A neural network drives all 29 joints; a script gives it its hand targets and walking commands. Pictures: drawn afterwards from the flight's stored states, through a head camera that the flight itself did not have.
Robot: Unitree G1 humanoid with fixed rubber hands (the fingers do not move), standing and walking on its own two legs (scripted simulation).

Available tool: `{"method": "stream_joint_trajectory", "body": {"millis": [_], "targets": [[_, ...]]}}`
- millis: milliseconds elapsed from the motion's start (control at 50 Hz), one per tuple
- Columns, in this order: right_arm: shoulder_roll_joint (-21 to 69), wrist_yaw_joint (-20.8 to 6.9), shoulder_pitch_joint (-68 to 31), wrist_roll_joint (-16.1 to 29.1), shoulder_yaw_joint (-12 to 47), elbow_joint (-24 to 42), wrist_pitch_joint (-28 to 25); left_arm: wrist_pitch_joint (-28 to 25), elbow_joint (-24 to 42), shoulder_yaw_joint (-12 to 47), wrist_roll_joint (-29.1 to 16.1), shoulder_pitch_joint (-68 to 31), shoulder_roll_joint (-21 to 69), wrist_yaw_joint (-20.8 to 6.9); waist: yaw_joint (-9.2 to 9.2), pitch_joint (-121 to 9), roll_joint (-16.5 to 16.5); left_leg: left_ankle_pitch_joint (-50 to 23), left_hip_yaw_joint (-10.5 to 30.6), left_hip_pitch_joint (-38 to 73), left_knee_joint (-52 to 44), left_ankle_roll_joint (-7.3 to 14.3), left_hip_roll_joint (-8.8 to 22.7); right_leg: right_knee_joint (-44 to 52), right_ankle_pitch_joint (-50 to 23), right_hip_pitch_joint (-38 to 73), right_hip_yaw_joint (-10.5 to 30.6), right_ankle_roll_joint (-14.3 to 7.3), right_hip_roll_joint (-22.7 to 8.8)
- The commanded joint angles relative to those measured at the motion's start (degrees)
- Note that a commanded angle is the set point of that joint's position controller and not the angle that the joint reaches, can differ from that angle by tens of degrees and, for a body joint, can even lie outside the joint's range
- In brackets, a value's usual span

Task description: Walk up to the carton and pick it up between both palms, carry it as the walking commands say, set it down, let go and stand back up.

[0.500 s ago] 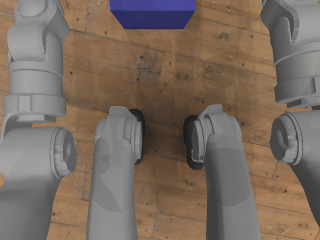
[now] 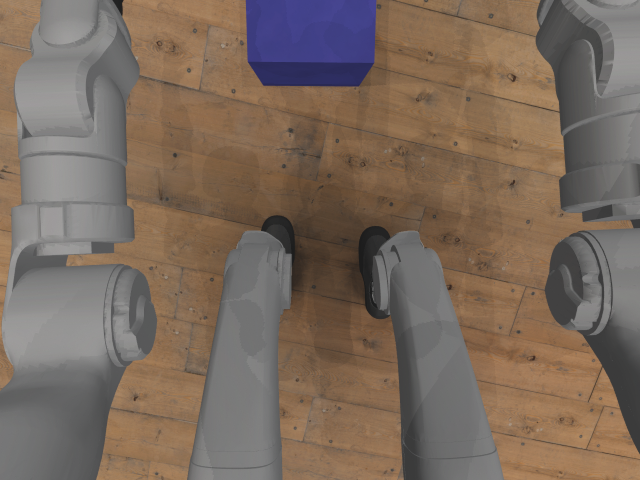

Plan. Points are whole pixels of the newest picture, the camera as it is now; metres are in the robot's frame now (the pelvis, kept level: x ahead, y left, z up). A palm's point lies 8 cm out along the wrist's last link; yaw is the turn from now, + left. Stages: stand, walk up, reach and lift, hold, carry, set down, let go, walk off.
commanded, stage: set down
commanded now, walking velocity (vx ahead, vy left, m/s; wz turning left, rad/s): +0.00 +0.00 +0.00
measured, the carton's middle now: (311, 26) +0.62 +0.03 -0.49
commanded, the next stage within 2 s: let go in 0.24 s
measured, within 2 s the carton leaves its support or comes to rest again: neither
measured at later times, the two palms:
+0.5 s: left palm (48, 15) +0.50 +0.20 -0.05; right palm out of the picture +0.51 -0.18 -0.05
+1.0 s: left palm out of the picture +0.34 +0.22 +0.08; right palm out of the picture +0.36 -0.21 +0.08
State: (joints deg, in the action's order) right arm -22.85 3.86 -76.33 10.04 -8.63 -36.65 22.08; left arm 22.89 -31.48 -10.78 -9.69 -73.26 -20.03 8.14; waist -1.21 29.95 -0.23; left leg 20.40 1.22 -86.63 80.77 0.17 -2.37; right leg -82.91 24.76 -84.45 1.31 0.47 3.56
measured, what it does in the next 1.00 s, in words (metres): rises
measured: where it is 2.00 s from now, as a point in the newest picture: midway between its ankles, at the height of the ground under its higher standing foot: (327, 283)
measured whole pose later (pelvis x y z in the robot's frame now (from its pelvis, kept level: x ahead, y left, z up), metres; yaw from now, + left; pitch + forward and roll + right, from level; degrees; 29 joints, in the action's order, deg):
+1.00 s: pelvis +0.10 +0.00 +0.16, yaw +1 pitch +9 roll +0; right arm -9.6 -2.1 -7.1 -2.6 -5.4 -29.3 4.6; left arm 4.8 -26.9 -4.8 1.4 -4.9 -10.0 -1.9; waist -0.9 8.9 -0.7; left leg 14.3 1.7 -32.5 38.1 0.6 -2.5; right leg -40.1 18.1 -30.8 3.1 -0.3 2.0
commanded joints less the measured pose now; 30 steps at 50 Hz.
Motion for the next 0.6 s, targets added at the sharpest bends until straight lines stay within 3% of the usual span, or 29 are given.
{"method": "stream_joint_trajectory", "body": {"millis": [0,20,80,100,120,160,180,240,260,280,320,360,420,440,460,500,540,580], "targets": [[-9.4,-0.2,-17.2,-0.8,-2.1,9.2,-2.0,-2.0,10.5,-2.0,1.1,-17.1,-8.7,0.0,-0.46,-124.3,0.5,-16.7,-1.7,54.0,-11.3,-0.9,-1.9,15.6,-13.1,33.3,-2.6,0.1,1.7],[-9.2,-0.2,-16.6,-1.0,-2.4,9.4,-2.3,-2.0,10.0,-1.0,0.9,-16.8,-7.5,-0.2,0.29,-124.2,0.7,-17.7,-1.2,55.7,-12.6,-1.0,-1.9,16.7,-13.9,33.7,-2.9,0.1,1.8],[-7.9,-0.4,-15.3,-1.8,-2.0,8.2,-2.7,-2.5,8.6,-1.4,1.8,-15.9,-6.9,-0.6,-0.16,-121.4,0.3,-17.6,-1.2,57.0,-16.3,-1.0,-1.8,20.5,-14.3,36.4,-2.5,0.2,1.6],[-7.4,-0.6,-13.9,-3.0,-2.9,4.0,-3.0,-3.0,6.2,-1.5,2.7,-16.0,-6.2,-0.8,0.34,-116.6,1.5,-16.5,-1.0,55.7,-17.2,-1.3,-1.5,21.3,-13.3,34.3,-2.4,0.2,1.4],[-7.0,-0.8,-14.2,-3.9,-3.1,3.0,-3.9,-3.6,2.3,-1.8,3.3,-15.2,-5.3,-1.2,0.73,-112.0,0.5,-15.5,-0.6,54.5,-18.2,-1.2,-1.3,22.4,-12.3,33.1,-2.7,0.4,1.3],[-5.5,-1.2,-13.7,-4.7,-3.3,2.6,-5.5,-5.4,2.7,-2.2,4.1,-15.5,-3.6,-1.7,1.0,-111.4,0.4,-16.8,-0.4,56.6,-19.3,-1.4,-1.3,23.8,-13.4,34.8,-2.5,0.2,1.1],[-5.1,-1.2,-14.6,-5.0,-3.4,3.0,-6.3,-6.3,2.4,-2.4,4.9,-15.5,-3.6,-1.9,0.24,-110.8,0.3,-17.4,-0.2,56.5,-19.6,-1.5,-1.3,23.9,-14.4,35.4,-2.4,0.3,1.2],[-5.1,-1.4,-11.5,-7.3,-4.3,-0.1,-7.8,-8.1,-1.2,-3.2,6.9,-13.5,-2.8,-2.2,0.95,-109.7,0.1,-19.0,-0.1,57.9,-19.8,-1.8,-1.5,24.6,-15.2,35.2,-2.6,0.6,1.0],[-4.8,-1.2,-11.4,-7.2,-4.4,1.4,-8.2,-8.8,-0.3,-4.0,7.6,-12.9,-3.5,-2.3,-0.06,-111.1,0.5,-20.1,-0.7,58.6,-20.1,-1.9,-1.7,24.9,-16.8,37.7,-2.5,0.9,1.1],[-4.9,-1.0,-10.3,-8.0,-4.4,0.7,-8.5,-9.0,-1.6,-3.8,7.9,-12.4,-3.4,-2.3,0.77,-110.0,0.1,-19.5,-0.2,58.0,-20.0,-1.9,-1.8,24.7,-16.5,37.3,-2.6,0.9,1.1],[-3.3,-0.7,-7.5,-7.2,-3.6,1.7,-7.8,-8.9,-0.1,-4.5,8.7,-9.7,-4.9,-2.2,-0.51,-114.1,0.0,-20.0,-0.7,60.2,-20.4,-1.7,-2.0,25.1,-17.8,41.3,-2.1,1.1,1.0],[-3.5,-0.1,-1.6,-7.9,-3.9,3.9,-7.0,-8.1,1.3,-2.7,8.2,-4.2,-4.4,-2.8,1.08,-118.0,0.3,-22.1,-0.8,63.2,-20.4,-1.6,-2.3,25.3,-20.9,44.8,-2.5,1.2,0.9],[-4.2,1.0,6.9,-9.1,-2.8,14.1,-5.8,-7.0,11.6,-0.8,7.9,4.4,-6.3,-3.4,1.09,-124.4,1.8,-27.1,-1.2,68.9,-20.8,-1.4,-2.7,25.3,-27.2,52.7,-1.9,1.3,1.1],[-2.9,1.0,10.4,-9.1,-2.0,15.7,-5.1,-6.4,13.4,-0.6,8.4,7.4,-6.6,-3.6,1.11,-122.5,1.4,-27.5,-0.7,70.0,-21.8,-1.3,-2.5,26.4,-27.3,52.7,-1.7,1.4,0.8],[-1.5,1.0,13.8,-8.6,-0.4,20.1,-4.8,-6.1,15.9,-0.2,8.5,12.0,-7.0,-3.8,0.0,-122.0,0.7,-27.6,-0.5,71.7,-22.8,-0.9,-2.2,27.2,-27.4,54.5,-1.3,1.5,0.7],[0.0,0.8,21.0,-8.6,0.5,26.3,-4.6,-5.7,21.2,0.3,8.4,20.3,-5.8,-4.3,0.11,-120.2,0.2,-28.3,-0.4,73.0,-24.3,-0.9,-2.2,28.8,-29.1,58.4,-0.5,1.5,0.7],[0.1,0.4,25.1,-8.9,0.3,27.6,-4.9,-5.9,24.1,0.0,8.1,23.8,-4.5,-5.2,0.01,-113.4,0.5,-27.3,-0.1,70.8,-26.3,-1.1,-2.2,30.4,-29.0,58.2,0.4,1.0,0.3],[0.9,-0.1,31.1,-8.8,-0.1,30.8,-5.9,-6.9,25.7,0.9,7.4,29.7,-3.0,-6.1,1.08,-110.2,-0.6,-27.6,0.9,71.7,-28.0,-0.8,-1.7,32.5,-30.1,60.3,0.7,0.7,0.4]]}}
